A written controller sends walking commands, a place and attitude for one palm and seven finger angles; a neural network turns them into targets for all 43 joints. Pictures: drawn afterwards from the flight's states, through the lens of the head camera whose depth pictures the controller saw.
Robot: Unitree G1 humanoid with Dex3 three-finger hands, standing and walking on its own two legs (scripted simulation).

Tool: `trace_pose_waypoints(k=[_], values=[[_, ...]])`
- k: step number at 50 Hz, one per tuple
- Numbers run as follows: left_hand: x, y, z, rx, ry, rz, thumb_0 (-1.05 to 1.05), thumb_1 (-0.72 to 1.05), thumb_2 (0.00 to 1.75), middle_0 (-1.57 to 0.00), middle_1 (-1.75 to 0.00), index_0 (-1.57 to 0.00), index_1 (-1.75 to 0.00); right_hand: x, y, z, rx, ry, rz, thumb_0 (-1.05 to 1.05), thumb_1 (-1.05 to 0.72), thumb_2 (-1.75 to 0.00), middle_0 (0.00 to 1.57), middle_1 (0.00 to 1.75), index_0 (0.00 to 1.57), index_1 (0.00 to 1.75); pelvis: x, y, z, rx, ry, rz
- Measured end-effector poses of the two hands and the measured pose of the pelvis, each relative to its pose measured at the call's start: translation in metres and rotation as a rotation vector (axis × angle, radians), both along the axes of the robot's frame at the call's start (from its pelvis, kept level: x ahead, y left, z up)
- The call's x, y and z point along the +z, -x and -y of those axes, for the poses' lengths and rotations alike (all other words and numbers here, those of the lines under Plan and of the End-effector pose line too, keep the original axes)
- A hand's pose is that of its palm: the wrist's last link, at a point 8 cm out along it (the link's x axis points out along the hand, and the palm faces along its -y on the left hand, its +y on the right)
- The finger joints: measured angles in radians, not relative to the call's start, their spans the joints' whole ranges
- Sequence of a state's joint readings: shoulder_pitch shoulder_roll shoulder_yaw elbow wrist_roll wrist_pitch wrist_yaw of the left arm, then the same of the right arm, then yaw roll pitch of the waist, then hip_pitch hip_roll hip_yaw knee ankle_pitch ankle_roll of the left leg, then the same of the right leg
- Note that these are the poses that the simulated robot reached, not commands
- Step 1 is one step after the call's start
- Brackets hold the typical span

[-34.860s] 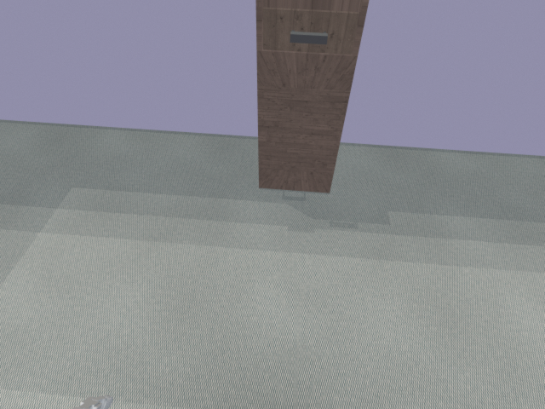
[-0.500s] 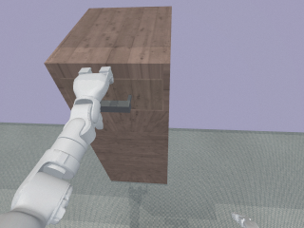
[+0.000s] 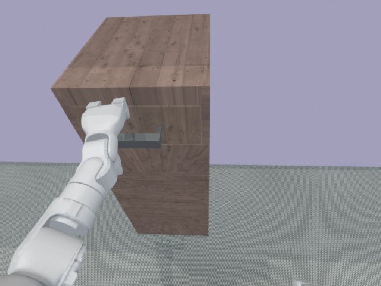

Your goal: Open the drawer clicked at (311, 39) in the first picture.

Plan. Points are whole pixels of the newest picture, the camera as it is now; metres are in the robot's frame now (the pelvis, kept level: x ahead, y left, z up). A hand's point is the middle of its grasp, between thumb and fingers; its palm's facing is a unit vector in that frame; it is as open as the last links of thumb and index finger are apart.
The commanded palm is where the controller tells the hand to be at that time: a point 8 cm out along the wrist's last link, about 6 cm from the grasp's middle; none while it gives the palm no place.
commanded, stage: lower the fingers behind the handle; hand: left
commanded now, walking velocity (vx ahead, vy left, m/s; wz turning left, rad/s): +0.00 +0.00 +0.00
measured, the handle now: (137, 134) +0.48 +0.17 +0.04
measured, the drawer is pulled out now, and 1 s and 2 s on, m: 0.00 0.00 0.00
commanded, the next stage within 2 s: close the thumb around the handle in 1.60 s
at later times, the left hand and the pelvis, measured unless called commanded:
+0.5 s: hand (125, 149) +0.41 +0.18 +0.06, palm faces -0.06 -0.04 -1.00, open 13.8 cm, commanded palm +0.39 +0.17 +0.12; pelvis -0.01 +0.00 -0.01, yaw +1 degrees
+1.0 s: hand (139, 150) +0.42 +0.15 +0.05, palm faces +0.01 -0.04 -1.00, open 13.8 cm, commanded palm +0.38 +0.15 +0.09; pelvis -0.01 +0.00 -0.01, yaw +0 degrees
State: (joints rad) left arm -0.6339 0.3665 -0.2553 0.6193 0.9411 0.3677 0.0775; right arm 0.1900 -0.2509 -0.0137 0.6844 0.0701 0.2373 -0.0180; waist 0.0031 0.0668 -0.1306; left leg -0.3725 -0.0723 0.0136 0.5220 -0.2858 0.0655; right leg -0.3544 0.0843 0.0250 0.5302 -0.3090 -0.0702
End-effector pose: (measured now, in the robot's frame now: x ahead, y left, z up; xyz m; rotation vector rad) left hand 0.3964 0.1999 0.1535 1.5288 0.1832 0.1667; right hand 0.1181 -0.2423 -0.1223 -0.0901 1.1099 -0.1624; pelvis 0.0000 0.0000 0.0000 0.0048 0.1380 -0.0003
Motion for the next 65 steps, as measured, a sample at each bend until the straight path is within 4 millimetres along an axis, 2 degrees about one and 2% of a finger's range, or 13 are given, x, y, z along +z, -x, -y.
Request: trace_pose_waypoints(k=[2, 5, 10, 12, 15, 21, 23, 26, 32, 37, 42, 53, 65], values=[[-0.010, 0.008, 0.010, -0.052, 0.049, -0.072, 0.00, -0.48, 0.30, -0.31, -1.20, -0.33, -1.21, 0.003, -0.007, 0.003, 0.013, 0.019, 0.011, 0.01, -0.91, -0.90, 0.20, 0.30, 0.20, 0.30, 0.000, -0.001, 0.000, 0.015, 0.000, 0.008], [-0.026, 0.020, 0.038, -0.224, 0.092, -0.135, 0.00, -0.48, 0.30, -0.31, -1.20, -0.33, -1.21, 0.010, -0.019, 0.007, 0.035, 0.060, 0.048, 0.01, -0.91, -0.90, 0.20, 0.30, 0.20, 0.30, -0.001, 0.000, 0.000, 0.027, 0.001, 0.020], [-0.019, 0.028, 0.058, -0.411, 0.078, 0.004, 0.00, -0.49, 0.30, -0.30, -1.21, -0.33, -1.20, 0.016, -0.036, 0.006, 0.052, 0.086, 0.118, 0.01, -0.91, -0.90, 0.20, 0.30, 0.20, 0.30, -0.004, 0.005, 0.000, 0.015, 0.000, 0.021], [-0.014, 0.025, 0.056, -0.400, 0.073, 0.070, 0.00, -0.49, 0.30, -0.30, -1.21, -0.33, -1.20, 0.015, -0.037, 0.002, 0.059, 0.072, 0.129, 0.00, -0.91, -0.90, 0.20, 0.30, 0.20, 0.30, -0.006, 0.008, 0.001, 0.011, -0.001, 0.012], [-0.014, 0.016, 0.043, -0.297, 0.039, 0.118, 0.00, -0.49, 0.30, -0.31, -1.21, -0.33, -1.20, 0.009, -0.034, -0.004, 0.071, 0.039, 0.115, 0.00, -0.91, -0.90, 0.20, 0.30, 0.20, 0.30, -0.007, 0.010, 0.002, 0.005, -0.003, -0.005], [-0.032, 0.005, 0.018, -0.092, -0.020, -0.005, 0.00, -0.49, 0.30, -0.31, -1.20, -0.32, -1.20, -0.004, -0.011, -0.011, 0.047, -0.011, 0.035, 0.00, -0.91, -0.90, 0.20, 0.30, 0.20, 0.30, -0.006, 0.010, 0.004, 0.008, 0.000, -0.026], [-0.038, 0.005, 0.019, -0.090, -0.001, -0.051, 0.00, -0.49, 0.30, -0.31, -1.21, -0.32, -1.20, -0.006, -0.002, -0.009, 0.032, -0.004, 0.007, 0.00, -0.91, -0.90, 0.20, 0.30, 0.20, 0.30, -0.006, 0.008, 0.004, 0.012, 0.000, -0.024], [-0.033, 0.005, 0.019, -0.136, 0.024, -0.053, 0.00, -0.49, 0.30, -0.29, -1.22, -0.32, -1.20, -0.007, 0.010, -0.003, 0.021, 0.026, -0.024, 0.00, -0.91, -0.90, 0.20, 0.30, 0.20, 0.30, -0.006, 0.006, 0.005, 0.019, 0.001, -0.019], [-0.037, 0.008, 0.033, -0.268, 0.040, -0.031, 0.00, -0.49, 0.30, -0.28, -1.22, -0.32, -1.20, -0.006, 0.023, 0.012, 0.003, 0.069, -0.051, 0.00, -0.91, -0.90, 0.20, 0.30, 0.20, 0.30, -0.008, 0.004, 0.003, 0.016, 0.003, -0.024], [-0.043, 0.012, 0.034, -0.279, 0.043, 0.037, 0.00, -0.49, 0.30, -0.26, -1.23, -0.32, -1.20, -0.007, 0.025, 0.017, -0.004, 0.068, -0.050, 0.00, -0.91, -0.90, 0.20, 0.30, 0.20, 0.30, -0.010, 0.006, 0.001, 0.009, 0.003, -0.036], [-0.047, 0.010, 0.038, -0.251, 0.009, 0.074, 0.00, -0.49, 0.30, -0.27, -1.26, -0.32, -1.20, -0.009, 0.023, 0.012, 0.001, 0.049, -0.046, 0.00, -0.91, -0.90, 0.20, 0.30, 0.20, 0.30, -0.011, 0.010, 0.001, 0.010, 0.005, -0.048], [-0.054, 0.000, 0.047, -0.187, 0.024, 0.011, 0.00, -0.49, 0.30, -0.24, -1.22, -0.31, -1.20, -0.009, 0.025, 0.000, -0.021, 0.017, -0.026, 0.00, -0.91, -0.90, 0.20, 0.30, 0.20, 0.30, -0.011, 0.010, 0.001, -0.004, 0.002, -0.052], [-0.062, 0.003, 0.043, -0.222, 0.021, 0.061, 0.00, -0.49, 0.30, -0.26, -1.19, -0.24, -1.24, -0.010, 0.036, 0.013, -0.018, 0.059, -0.072, 0.00, -0.91, -0.90, 0.20, 0.30, 0.20, 0.30, -0.015, 0.009, 0.003, 0.000, 0.007, -0.073]])
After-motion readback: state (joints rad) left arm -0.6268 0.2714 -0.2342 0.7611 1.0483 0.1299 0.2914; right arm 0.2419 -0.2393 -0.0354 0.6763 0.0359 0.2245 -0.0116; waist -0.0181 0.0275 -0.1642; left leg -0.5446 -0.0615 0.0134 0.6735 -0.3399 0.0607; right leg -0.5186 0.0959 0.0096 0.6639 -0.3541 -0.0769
